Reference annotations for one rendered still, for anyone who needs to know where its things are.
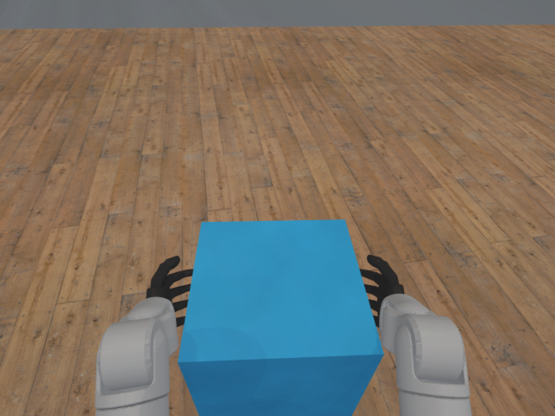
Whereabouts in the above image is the carton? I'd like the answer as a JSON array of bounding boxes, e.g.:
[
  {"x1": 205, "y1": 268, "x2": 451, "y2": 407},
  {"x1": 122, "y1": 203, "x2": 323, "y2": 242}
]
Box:
[{"x1": 178, "y1": 219, "x2": 384, "y2": 416}]

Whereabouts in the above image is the robot left forearm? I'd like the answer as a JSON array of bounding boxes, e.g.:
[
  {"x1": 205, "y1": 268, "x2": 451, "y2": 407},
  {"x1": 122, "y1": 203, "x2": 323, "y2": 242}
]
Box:
[{"x1": 95, "y1": 297, "x2": 179, "y2": 416}]

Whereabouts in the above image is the left robot hand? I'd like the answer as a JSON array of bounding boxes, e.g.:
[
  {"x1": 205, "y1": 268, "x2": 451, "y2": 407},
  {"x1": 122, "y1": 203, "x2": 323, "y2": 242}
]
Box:
[{"x1": 146, "y1": 256, "x2": 193, "y2": 327}]

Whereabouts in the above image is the robot right forearm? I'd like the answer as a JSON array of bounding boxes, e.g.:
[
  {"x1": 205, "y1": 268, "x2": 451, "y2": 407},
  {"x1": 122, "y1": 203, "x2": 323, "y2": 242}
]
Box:
[{"x1": 379, "y1": 294, "x2": 472, "y2": 416}]

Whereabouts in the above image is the right robot hand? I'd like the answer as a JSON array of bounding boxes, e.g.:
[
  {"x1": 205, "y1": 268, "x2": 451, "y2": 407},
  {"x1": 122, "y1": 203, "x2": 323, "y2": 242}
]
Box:
[{"x1": 360, "y1": 255, "x2": 404, "y2": 328}]

